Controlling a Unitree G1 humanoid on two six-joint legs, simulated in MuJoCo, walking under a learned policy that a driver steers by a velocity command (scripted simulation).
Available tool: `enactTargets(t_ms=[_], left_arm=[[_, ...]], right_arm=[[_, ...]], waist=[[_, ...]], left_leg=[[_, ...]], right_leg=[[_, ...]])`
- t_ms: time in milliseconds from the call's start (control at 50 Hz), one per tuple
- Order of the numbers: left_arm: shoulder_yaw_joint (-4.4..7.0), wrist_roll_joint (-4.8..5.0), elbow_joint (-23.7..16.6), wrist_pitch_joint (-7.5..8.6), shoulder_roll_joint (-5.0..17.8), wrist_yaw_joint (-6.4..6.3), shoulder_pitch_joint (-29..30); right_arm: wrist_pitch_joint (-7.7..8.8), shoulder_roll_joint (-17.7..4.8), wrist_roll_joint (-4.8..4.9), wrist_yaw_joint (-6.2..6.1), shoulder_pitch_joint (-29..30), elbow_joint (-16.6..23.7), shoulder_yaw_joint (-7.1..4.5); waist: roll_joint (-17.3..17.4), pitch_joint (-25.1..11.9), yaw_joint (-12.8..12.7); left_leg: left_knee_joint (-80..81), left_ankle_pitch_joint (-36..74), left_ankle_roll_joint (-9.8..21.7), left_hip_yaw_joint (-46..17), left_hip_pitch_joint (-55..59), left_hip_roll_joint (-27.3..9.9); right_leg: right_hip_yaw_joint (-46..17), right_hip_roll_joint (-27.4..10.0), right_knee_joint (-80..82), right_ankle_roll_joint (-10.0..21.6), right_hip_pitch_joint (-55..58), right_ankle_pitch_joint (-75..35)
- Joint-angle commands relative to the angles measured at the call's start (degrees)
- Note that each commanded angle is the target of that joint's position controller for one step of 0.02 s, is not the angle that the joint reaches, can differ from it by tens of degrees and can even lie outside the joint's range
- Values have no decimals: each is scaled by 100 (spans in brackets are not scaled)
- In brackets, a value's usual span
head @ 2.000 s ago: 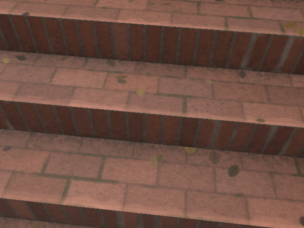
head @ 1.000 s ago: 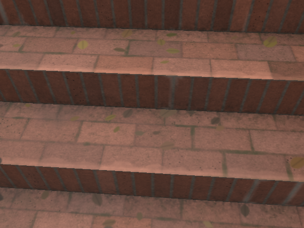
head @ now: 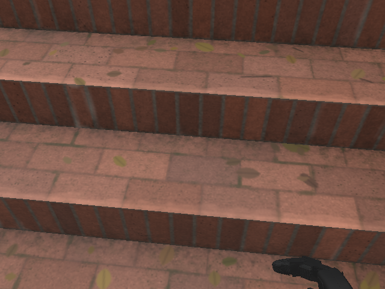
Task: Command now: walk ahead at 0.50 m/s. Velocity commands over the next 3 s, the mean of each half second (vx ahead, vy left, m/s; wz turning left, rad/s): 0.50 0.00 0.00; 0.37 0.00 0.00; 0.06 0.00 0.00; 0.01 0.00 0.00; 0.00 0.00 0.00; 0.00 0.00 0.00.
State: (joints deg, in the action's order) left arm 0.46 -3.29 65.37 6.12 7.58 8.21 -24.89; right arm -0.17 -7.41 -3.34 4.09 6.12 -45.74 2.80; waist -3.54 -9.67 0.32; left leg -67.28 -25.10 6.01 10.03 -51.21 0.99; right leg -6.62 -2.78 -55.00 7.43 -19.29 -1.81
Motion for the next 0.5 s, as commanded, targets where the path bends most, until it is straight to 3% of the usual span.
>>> enactTargets(t_ms=[20,40,60,80,100,140,160,180,200,220,260,280,300,340,360,380,400,420,440,460,480,500], left_arm=[[216,136,-204,-52,209,-173,-54],[179,203,-482,-29,132,-342,509],[104,234,-646,-57,18,-461,667],[37,281,-694,-145,-106,-521,620],[28,206,-777,-241,-114,-530,619],[-3,189,-870,-353,-30,-428,904],[-25,230,-836,-366,-17,-350,1023],[-99,223,-1004,-372,-30,-337,1313],[-188,191,-1204,-371,-59,-396,1751],[-250,159,-1441,-367,-54,-463,2139],[-343,244,-1828,-395,8,-527,2710],[-328,263,-2045,-467,197,-600,3066],[-332,240,-2146,-562,255,-645,3286],[-337,112,-2524,-797,303,-595,4320],[-404,113,-2290,-847,-33,-458,3715],[-350,126,-2421,-863,120,-394,3861],[-314,148,-2481,-877,137,-338,3942],[-302,83,-2439,-876,79,-311,3500],[-228,66,-2427,-789,164,-360,3154],[-150,65,-2312,-681,355,-453,2594],[-105,193,-1952,-664,571,-527,1793],[44,146,-1580,-711,933,-607,833]], right_arm=[[246,-1105,18,-116,-2770,-1313,-467],[329,-669,76,-94,-2293,-1501,-379],[356,-266,73,-70,-1905,-1591,-249],[360,104,-4,-57,-1495,-1590,-144],[416,185,-48,-46,-1434,-1619,-119],[545,161,29,-32,-1412,-1479,-157],[557,54,-111,-68,-1713,-1542,-159],[549,108,-230,-92,-2012,-1723,-132],[515,114,-332,-104,-2532,-1931,-76],[516,148,-432,-81,-2908,-2058,-39],[555,94,-511,-56,-3230,-2146,-25],[574,21,-525,3,-3340,-2144,-1],[600,20,-477,8,-3505,-2106,6],[580,-92,-158,145,-3603,-1945,30],[581,-314,-20,211,-3249,-1717,36],[666,-611,75,262,-3348,-1746,-20],[756,-958,140,241,-3599,-1825,-95],[793,-1150,187,236,-3596,-1913,-200],[811,-1239,195,261,-3591,-1978,-303],[842,-1142,-36,263,-3892,-2014,-358],[858,-805,-166,286,-4198,-2093,-320],[768,-644,-77,386,-3674,-1910,-315]], waist=[[1241,349,575],[424,360,325],[54,282,22],[42,212,-253],[7,307,-453],[239,407,-613],[902,405,-489],[587,568,-408],[558,681,-295],[453,791,-224],[394,721,-133],[246,546,-42],[516,579,56],[755,757,294],[1264,758,-5],[1174,583,-52],[1223,450,-89],[1297,323,-298],[1406,56,-397],[1197,-699,-315],[621,-1301,-381],[210,-1171,-881]], left_leg=[[4351,-1283,1066,-5014,3241,-1513],[4199,-431,858,-4316,3141,-1486],[4163,474,594,-3686,3005,-1444],[4254,1019,383,-3032,2785,-1303],[4290,1521,357,-2296,2729,-1089],[4595,1801,422,-1226,2363,-808],[4878,1806,695,-1312,2400,-819],[4912,1221,768,-1568,2567,-958],[4986,827,801,-1918,2955,-1147],[5043,693,694,-1858,3267,-1159],[5171,847,562,-1556,3715,-1104],[5361,927,538,-1411,3608,-1083],[5521,1171,632,-1402,3565,-1088],[6416,1744,926,-1288,2749,-1342],[6519,3041,1089,-979,2103,-1401],[6414,5176,1310,-1019,2296,-1501],[5975,7228,1344,-998,3359,-1638],[5391,8934,1301,-991,4685,-1860],[4780,9781,1135,-804,5636,-1788],[4034,10452,846,-655,5153,-1639],[3161,9461,655,-998,3619,-1297],[2154,7687,616,-1123,2299,-686]], right_leg=[[-1227,624,-5726,231,-3874,-576],[-1245,684,-6112,505,-4330,-498],[-1312,625,-6078,713,-4465,-572],[-1212,452,-6056,842,-4600,-702],[-920,343,-5864,838,-4761,-552],[-251,91,-5758,693,-4685,-3],[190,163,-7306,666,-4915,570],[56,197,-7886,788,-5659,718],[-102,206,-8305,961,-6363,848],[-171,159,-8057,1132,-6795,707],[195,-178,-6983,1137,-7005,428],[437,-328,-5883,929,-6561,72],[667,-514,-5343,719,-6381,79],[1270,-543,-3801,407,-4957,1477],[1529,-362,-3732,305,-3546,1492],[1797,-19,-3245,184,-2949,1633],[1907,270,-2582,62,-3004,2272],[1814,432,-1825,128,-3221,2455],[1688,559,-930,195,-3088,2713],[1222,379,-1191,473,-1604,1168],[93,102,-692,771,173,1341],[-1066,-148,675,944,1029,2863]])
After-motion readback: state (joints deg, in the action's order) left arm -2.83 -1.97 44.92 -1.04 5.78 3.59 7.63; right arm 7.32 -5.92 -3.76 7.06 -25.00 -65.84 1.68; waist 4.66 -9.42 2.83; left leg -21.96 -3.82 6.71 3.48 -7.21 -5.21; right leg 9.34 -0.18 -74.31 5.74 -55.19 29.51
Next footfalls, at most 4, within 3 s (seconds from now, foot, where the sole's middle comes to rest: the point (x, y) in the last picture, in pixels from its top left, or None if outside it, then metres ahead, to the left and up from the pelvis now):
0.44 right None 0.39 -0.13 -0.50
0.98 left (165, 175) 0.69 0.10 -0.33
1.46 right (247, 181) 0.67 -0.13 -0.33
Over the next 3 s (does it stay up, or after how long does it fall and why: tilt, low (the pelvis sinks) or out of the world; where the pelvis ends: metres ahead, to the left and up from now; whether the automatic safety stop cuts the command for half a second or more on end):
stays up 0.63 0.00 0.44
